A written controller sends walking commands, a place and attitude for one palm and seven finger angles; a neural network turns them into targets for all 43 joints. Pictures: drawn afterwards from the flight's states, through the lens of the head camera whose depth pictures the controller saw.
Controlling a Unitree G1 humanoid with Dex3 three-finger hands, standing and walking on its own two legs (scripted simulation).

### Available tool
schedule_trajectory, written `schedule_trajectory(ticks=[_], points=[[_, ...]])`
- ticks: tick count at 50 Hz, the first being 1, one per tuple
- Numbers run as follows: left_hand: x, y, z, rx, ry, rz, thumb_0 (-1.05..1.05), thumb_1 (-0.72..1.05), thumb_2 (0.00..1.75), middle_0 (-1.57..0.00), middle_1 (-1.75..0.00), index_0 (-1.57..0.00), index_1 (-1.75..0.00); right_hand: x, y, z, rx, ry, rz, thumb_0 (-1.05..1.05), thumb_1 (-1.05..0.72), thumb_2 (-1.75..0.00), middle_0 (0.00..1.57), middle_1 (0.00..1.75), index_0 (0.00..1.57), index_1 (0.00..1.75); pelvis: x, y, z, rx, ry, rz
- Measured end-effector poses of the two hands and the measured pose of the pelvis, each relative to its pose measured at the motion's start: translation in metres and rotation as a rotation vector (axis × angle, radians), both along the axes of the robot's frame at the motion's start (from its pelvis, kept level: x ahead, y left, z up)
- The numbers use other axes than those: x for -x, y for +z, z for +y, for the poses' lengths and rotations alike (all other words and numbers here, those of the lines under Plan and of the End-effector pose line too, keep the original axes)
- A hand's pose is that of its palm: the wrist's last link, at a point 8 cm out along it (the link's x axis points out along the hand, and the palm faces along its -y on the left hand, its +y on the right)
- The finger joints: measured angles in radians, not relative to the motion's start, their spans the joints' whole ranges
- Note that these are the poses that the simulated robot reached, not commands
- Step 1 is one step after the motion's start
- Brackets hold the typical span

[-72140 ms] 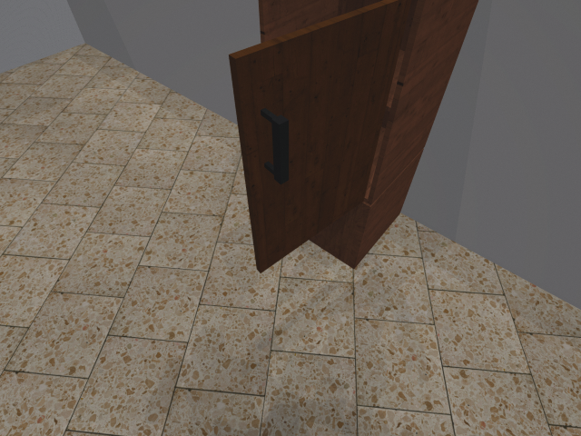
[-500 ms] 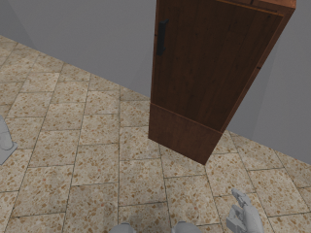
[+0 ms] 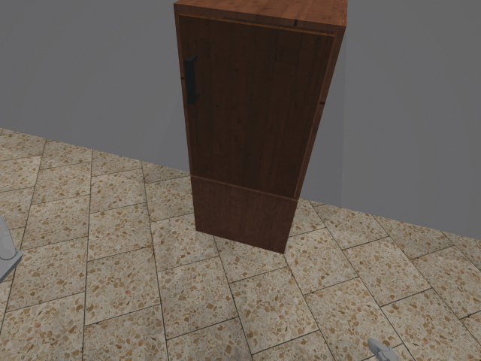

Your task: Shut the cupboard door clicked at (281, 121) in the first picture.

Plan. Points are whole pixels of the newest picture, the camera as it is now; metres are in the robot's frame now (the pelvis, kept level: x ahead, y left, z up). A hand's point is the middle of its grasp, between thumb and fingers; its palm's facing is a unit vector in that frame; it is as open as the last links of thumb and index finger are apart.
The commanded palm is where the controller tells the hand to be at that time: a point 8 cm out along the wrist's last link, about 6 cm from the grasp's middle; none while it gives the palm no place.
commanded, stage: stop stepping back and stand still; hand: left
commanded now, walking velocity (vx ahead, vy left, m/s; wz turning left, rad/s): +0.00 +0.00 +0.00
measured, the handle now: (193, 79) +0.87 +0.14 +0.08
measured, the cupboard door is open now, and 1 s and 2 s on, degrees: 0 0 0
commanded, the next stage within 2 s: let the arm hang, fingers relaxed in 0.18 s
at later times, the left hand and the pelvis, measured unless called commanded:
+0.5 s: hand out of the picture +0.15 +0.23 -0.12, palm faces -0.05 -0.95 -0.31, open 7.4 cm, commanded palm none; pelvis +0.00 +0.02 -0.01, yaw +0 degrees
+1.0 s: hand out of the picture -0.01 +0.26 -0.16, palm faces -0.01 -0.96 -0.30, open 7.4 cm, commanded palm none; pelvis +0.01 +0.03 +0.01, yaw -1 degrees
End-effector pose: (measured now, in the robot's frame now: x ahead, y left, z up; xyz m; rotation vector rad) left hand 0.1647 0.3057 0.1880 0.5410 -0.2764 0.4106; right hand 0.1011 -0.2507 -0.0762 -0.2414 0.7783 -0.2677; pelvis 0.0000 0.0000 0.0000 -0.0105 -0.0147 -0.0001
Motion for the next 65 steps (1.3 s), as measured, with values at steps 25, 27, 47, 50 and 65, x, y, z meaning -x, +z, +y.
schedule_trajectory(ticks=[25,27,47,50,65], points=[[0.026,-0.273,-0.032,0.398,-0.006,1.145,0.01,0.91,0.90,-0.19,-0.30,-0.20,-0.30,-0.039,-0.033,0.019,-0.069,0.133,0.138,0.01,-0.90,-0.90,0.20,0.30,0.21,0.30,0.002,-0.007,0.022,-0.015,-0.008,0.010],[0.060,-0.304,-0.051,0.482,-0.003,1.299,0.01,0.91,0.90,-0.20,-0.30,-0.20,-0.30,-0.026,-0.032,0.018,-0.057,0.120,0.199,0.01,-0.90,-0.90,0.20,0.30,0.21,0.30,0.001,-0.005,0.022,-0.014,-0.008,0.006],[0.191,-0.312,-0.008,0.543,0.310,1.659,0.01,0.92,0.90,-0.20,-0.30,-0.20,-0.30,0.094,-0.057,0.028,-0.111,-0.038,0.605,0.00,-0.90,-0.90,0.20,0.30,0.20,0.30,-0.007,0.009,0.030,-0.002,-0.015,-0.018],[0.174,-0.310,-0.005,0.525,0.294,1.619,0.01,0.91,0.90,-0.20,-0.30,-0.20,-0.30,0.093,-0.058,0.029,-0.119,-0.042,0.596,0.00,-0.90,-0.90,0.20,0.30,0.21,0.30,-0.007,0.009,0.031,-0.005,-0.017,-0.021],[0.094,-0.309,-0.018,0.501,0.152,1.459,0.01,0.91,0.90,-0.20,-0.30,-0.20,-0.30,0.063,-0.049,0.017,-0.091,-0.044,0.505,0.00,-0.90,-0.90,0.20,0.30,0.21,0.30,-0.013,0.011,0.029,-0.010,-0.024,-0.021]])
